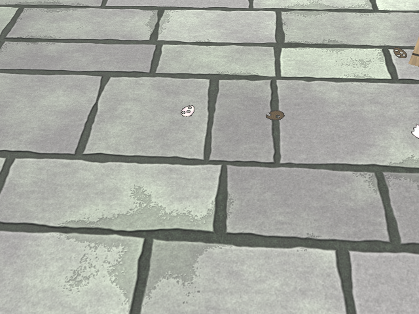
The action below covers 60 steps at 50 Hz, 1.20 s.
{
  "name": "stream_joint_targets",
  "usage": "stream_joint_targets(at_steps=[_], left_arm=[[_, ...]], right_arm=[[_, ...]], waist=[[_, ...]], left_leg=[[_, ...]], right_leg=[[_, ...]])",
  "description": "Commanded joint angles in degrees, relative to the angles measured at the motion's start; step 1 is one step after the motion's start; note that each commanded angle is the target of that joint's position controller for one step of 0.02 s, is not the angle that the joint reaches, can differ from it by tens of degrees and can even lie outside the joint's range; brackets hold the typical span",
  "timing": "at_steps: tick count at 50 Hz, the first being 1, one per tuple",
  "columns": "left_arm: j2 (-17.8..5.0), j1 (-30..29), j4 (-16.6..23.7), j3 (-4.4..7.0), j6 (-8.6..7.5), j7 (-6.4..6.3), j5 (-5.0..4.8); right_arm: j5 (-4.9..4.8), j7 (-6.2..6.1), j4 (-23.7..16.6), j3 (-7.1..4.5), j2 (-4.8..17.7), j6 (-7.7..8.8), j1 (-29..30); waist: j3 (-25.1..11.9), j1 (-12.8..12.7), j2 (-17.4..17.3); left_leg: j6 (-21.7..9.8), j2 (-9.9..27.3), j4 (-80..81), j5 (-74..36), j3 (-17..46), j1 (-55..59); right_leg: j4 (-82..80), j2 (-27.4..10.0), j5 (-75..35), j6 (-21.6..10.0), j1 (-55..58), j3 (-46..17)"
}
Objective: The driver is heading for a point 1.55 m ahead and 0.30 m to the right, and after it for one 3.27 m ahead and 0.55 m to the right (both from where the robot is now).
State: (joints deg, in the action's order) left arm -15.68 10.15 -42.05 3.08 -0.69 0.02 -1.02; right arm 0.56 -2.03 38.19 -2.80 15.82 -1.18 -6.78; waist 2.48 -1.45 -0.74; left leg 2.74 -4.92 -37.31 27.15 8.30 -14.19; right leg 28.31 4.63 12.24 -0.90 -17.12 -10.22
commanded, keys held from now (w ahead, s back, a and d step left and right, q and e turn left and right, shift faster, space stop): e+shift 0.14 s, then w+e+shift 0.28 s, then w+shift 0.12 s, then w+q+shift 0.46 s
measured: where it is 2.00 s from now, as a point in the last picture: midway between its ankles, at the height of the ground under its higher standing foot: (290, 126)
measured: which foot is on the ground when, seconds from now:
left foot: up 0.00-0.16, down 0.18-0.76, up 0.78-1.00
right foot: down 0.00-0.16, up 0.18-0.74, down 0.76-1.00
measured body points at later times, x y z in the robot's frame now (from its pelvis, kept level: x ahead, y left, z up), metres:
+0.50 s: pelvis +0.07 +0.01 +0.00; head +0.07 +0.03 +0.45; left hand +0.34 +0.19 -0.08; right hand -0.02 -0.26 -0.10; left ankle +0.01 +0.14 -0.74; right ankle +0.08 -0.20 -0.63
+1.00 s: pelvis +0.35 -0.24 -0.01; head +0.36 -0.24 +0.44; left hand +0.45 +0.03 -0.12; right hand +0.39 -0.55 -0.10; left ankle +0.45 -0.11 -0.64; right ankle +0.26 -0.32 -0.74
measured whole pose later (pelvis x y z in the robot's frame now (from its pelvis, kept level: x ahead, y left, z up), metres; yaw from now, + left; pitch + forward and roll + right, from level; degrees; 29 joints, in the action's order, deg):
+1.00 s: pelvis +0.35 -0.24 -0.01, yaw -15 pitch -1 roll -3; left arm -16.6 22.6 -46.5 4.8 -5.9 1.3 0.5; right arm -3.1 0.1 42.2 -4.3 19.2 1.0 -14.6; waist 1.8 -2.7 -3.1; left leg -2.6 8.8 -72.7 8.9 2.1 -40.0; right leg 22.6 0.6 18.8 -0.5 -2.2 11.7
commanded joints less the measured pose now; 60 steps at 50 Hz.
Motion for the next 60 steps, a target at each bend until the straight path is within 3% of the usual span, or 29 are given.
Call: stream_joint_targets(at_steps=[1,7,8,9,10,11,12,14,17,25,30,33,35,36,37,38,39,40,41,43,44,45,48,50,52,55,57,59,60], left_arm=[[-13.3,0.8,4.0,4.46,-0.04,-1.47,-0.80],[-12.3,-5.2,7.6,5.46,3.62,-2.47,-1.74],[-11.6,-6.5,8.2,5.09,3.81,-2.67,-2.33],[-8.8,-3.2,7.8,4.22,3.87,-2.72,-2.15],[-5.6,-1.0,8.1,3.35,3.35,-2.46,-1.59],[-9.1,-3.2,9.8,3.78,2.00,-2.10,-1.36],[-11.5,-3.3,8.9,4.22,1.43,-1.75,-0.98],[-10.5,-0.5,6.6,4.08,0.86,-1.15,-0.11],[-8.6,-1.9,7.8,3.11,-0.17,0.10,-0.82],[-5.6,-4.4,10.6,1.71,-1.31,0.82,-1.74],[-2.4,-12.9,13.8,-0.46,-3.05,3.14,-0.94],[-1.5,-18.3,16.4,-1.42,-4.92,5.11,-1.28],[-4.1,-15.1,16.5,-0.41,-5.35,5.09,-1.10],[-7.3,-8.9,15.9,1.02,-5.14,4.36,-1.26],[-10.6,5.3,12.4,3.02,-4.57,3.21,-1.93],[-14.0,19.2,8.9,4.53,-3.35,1.57,-1.87],[-20.4,21.6,7.2,5.16,-3.80,0.80,0.80],[-15.4,21.6,7.5,3.79,-4.45,1.09,1.93],[-11.6,17.9,5.9,2.69,-4.89,1.35,1.21],[-6.9,11.4,4.0,1.69,-5.35,1.58,1.40],[-4.1,8.9,3.3,1.22,-5.80,1.62,2.44],[-1.5,6.8,2.4,0.96,-6.15,1.77,2.39],[-1.3,2.9,0.8,1.25,-6.78,1.54,1.10],[-2.3,2.3,0.4,1.38,-6.85,1.05,1.81],[-3.7,3.4,0.1,1.58,-6.78,0.28,2.39],[-8.0,6.2,-0.6,2.31,-6.20,-0.71,1.79],[-11.6,7.0,-0.5,2.91,-5.40,-1.58,1.92],[-16.1,6.2,0.2,3.95,-3.91,-2.37,1.09],[-17.6,3.2,1.4,4.43,-3.23,-2.12,0.53]], right_arm=[[-0.91,-0.11,-4.3,-2.80,6.3,1.75,0.8],[-1.93,1.47,-1.6,-3.28,5.4,2.75,-4.3],[-1.96,1.47,-0.2,-3.78,6.2,2.79,-8.3],[-1.93,0.96,-0.1,-4.69,9.3,2.46,-9.3],[-0.05,0.81,-1.5,-5.12,14.0,2.39,-8.8],[2.27,1.20,-2.5,-4.90,14.2,3.53,-5.1],[1.45,0.66,-3.6,-4.08,11.3,4.42,-1.7],[-0.34,-0.47,-3.5,-3.29,9.5,5.28,-2.7],[0.21,-0.23,-2.2,-2.48,9.1,6.51,-8.9],[1.00,1.67,1.3,-1.90,8.5,7.31,-17.7],[-0.85,2.03,5.8,-0.86,6.9,6.13,-22.3],[-2.20,1.84,8.0,-0.91,9.0,5.19,-24.5],[-2.25,1.71,8.7,-1.39,12.2,5.02,-23.4],[-1.83,1.58,9.8,-1.52,13.6,5.14,-23.9],[-1.22,1.37,10.2,-1.30,14.0,5.15,-21.8],[-0.06,1.16,8.3,-0.30,11.5,5.96,-20.4],[-0.62,1.68,5.5,2.31,-0.7,7.20,-27.7],[-4.31,1.70,4.8,1.08,4.4,8.58,-23.5],[-6.05,1.27,2.1,-0.19,6.3,8.21,-15.9],[-3.48,0.78,2.1,-0.13,3.9,7.09,-13.5],[-3.46,1.35,3.2,-0.34,2.5,5.84,-16.8],[-4.02,1.98,4.0,-0.38,1.4,4.54,-18.3],[-3.70,2.38,3.0,-0.62,0.4,1.50,-14.7],[-3.38,2.53,1.3,-0.48,0.8,1.25,-11.3],[-3.21,3.18,-0.3,-0.30,1.8,1.79,-6.8],[-2.92,5.37,-2.8,0.06,2.7,2.98,-0.1],[-3.08,6.60,-4.2,-0.46,4.2,3.64,1.8],[-4.24,6.55,-3.9,-2.15,7.5,2.94,-5.2],[-4.45,6.09,-2.1,-3.80,10.8,1.90,-15.0]], waist=[[-8.5,0.2,9.4],[-9.8,2.9,10.1],[-11.0,5.0,9.0],[-11.5,4.2,1.9],[-9.7,3.3,-11.6],[-3.1,2.1,-12.6],[0.4,1.5,-9.2],[-0.8,1.9,-5.7],[0.8,4.7,-5.5],[6.8,6.1,-3.0],[10.9,6.7,-1.4],[12.0,7.0,-2.6],[7.2,3.0,-6.4],[1.2,-1.3,-9.8],[-6.8,-10.1,-11.5],[-16.7,-16.5,-9.9],[-29.4,-8.1,11.9],[-31.7,-9.8,12.6],[-17.3,-8.9,11.7],[-5.4,-3.6,6.5],[-4.7,-0.2,9.0],[-3.3,1.2,8.7],[3.6,3.3,6.9],[7.1,3.8,5.9],[9.5,3.0,3.6],[10.6,1.1,-0.5],[7.7,1.8,0.1],[1.0,7.3,6.0],[-3.9,13.1,8.7]], left_leg=[[1.5,-0.6,-7.9,5.4,1.0,-13.5],[1.1,-1.5,11.6,-9.3,-1.6,1.5],[-0.2,0.0,19.3,-16.0,-2.3,9.7],[-3.4,8.8,22.3,-10.9,5.6,20.2],[-9.5,22.2,27.2,8.9,24.8,20.7],[-12.7,27.9,29.6,16.5,30.6,13.2],[-11.5,25.1,29.6,14.8,24.8,11.9],[-7.8,20.5,28.3,6.7,15.0,15.7],[-7.2,18.6,28.8,1.6,6.0,15.8],[-11.2,20.6,31.8,-5.1,-2.2,16.5],[-13.4,22.4,34.4,-15.5,-6.3,19.0],[-14.1,23.5,34.8,-27.0,-6.5,20.8],[-12.9,22.9,28.6,-50.9,-8.7,20.1],[-12.3,23.4,21.2,-67.0,-8.9,18.9],[-10.3,21.2,7.1,-72.1,-11.2,11.9],[-7.9,17.9,-11.5,-54.5,-9.6,-5.8],[-5.8,7.2,-34.6,0.0,-3.9,-20.8],[-6.4,6.9,-41.8,0.2,3.7,-23.3],[-5.9,8.5,-45.3,-3.9,1.0,-30.9],[-5.8,13.5,-41.5,-12.7,-1.1,-28.8],[-5.8,15.5,-40.5,-16.0,-0.2,-24.1],[-6.1,16.5,-40.0,-17.4,-0.6,-21.7],[-5.6,17.5,-38.5,-17.9,-2.2,-25.3],[-5.2,16.7,-34.4,-23.1,-2.9,-27.9],[-5.5,15.1,-28.1,-28.1,-5.6,-30.1],[-7.5,12.7,-15.7,-32.9,-11.3,-29.6],[-9.4,8.0,-9.4,-33.2,-17.6,-22.7],[-10.8,3.1,-10.2,-27.7,-21.1,-11.8],[-12.6,2.0,-12.0,-22.8,-20.2,-0.9]], right_leg=[[-6.6,-15.7,-23.4,-12.4,18.4,-25.1],[-6.3,-9.4,-15.6,-7.4,7.8,-22.7],[-5.9,-7.0,-0.8,-5.4,1.4,-21.2],[1.9,-1.4,20.1,-1.9,-10.6,-15.3],[18.2,5.7,21.3,-0.3,-22.8,-5.7],[25.1,-1.9,16.0,-0.2,-28.7,-5.0],[28.6,-4.0,10.8,0.4,-30.0,-3.1],[35.2,-5.3,3.7,2.4,-31.6,-0.4],[42.8,-8.0,-2.3,3.2,-35.9,3.8],[38.5,-8.8,-10.8,3.9,-42.9,0.8],[23.4,-10.5,-11.0,1.0,-41.2,8.3],[14.3,-9.6,-6.9,-0.4,-34.4,11.6],[8.5,-5.1,-1.9,-2.2,-19.4,13.7],[8.6,-2.8,-0.7,-3.5,-7.2,14.3],[7.5,-1.5,-2.1,-4.7,12.2,14.4],[12.6,-10.0,2.2,-5.1,37.1,4.4],[2.0,-26.4,31.2,-9.2,50.5,-25.4],[-10.7,-28.4,41.9,-8.9,45.1,-37.3],[-13.5,-27.1,35.2,-6.9,36.9,-30.4],[-13.0,-23.8,15.9,-5.7,19.9,-12.7],[-13.4,-21.9,10.2,-5.4,14.2,-6.4],[-14.8,-20.2,4.8,-4.5,11.6,-0.7],[-18.8,-19.2,-4.1,-3.9,6.6,10.8],[-20.9,-17.5,-7.8,-4.0,5.1,16.3],[-22.7,-16.5,-11.4,-4.2,6.7,20.5],[-22.7,-16.7,-22.8,-2.0,13.3,25.5],[-17.6,-16.7,-49.1,0.2,17.7,27.7],[-5.4,-18.3,-76.1,0.3,21.9,27.5],[6.0,-19.5,-83.7,-0.8,20.1,26.5]])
